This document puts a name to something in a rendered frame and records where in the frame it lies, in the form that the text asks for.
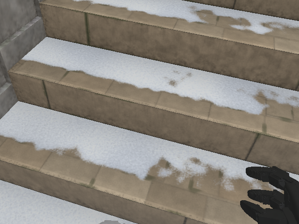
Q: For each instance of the robot right hand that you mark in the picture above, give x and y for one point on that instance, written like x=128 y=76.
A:
x=285 y=207

